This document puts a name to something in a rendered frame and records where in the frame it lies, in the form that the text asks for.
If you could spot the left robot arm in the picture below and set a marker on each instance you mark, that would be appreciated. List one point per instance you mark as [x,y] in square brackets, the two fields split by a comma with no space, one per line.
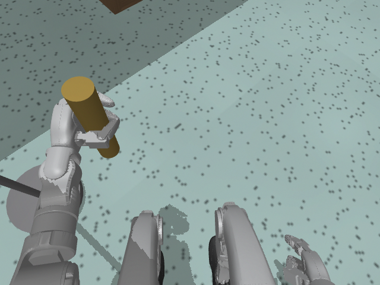
[52,240]

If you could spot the right robot foot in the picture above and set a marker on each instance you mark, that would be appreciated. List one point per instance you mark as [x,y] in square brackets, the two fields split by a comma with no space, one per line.
[213,260]

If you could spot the floor lamp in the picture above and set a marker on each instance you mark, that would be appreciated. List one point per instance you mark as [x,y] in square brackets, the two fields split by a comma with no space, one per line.
[23,198]

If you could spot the left robot hand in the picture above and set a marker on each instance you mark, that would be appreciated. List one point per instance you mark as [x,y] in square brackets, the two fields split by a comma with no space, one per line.
[66,130]

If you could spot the can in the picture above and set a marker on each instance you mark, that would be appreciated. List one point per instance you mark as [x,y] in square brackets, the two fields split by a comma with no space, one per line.
[81,95]

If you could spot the right robot hand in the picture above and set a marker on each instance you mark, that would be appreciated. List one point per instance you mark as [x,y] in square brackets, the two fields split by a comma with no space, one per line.
[310,268]

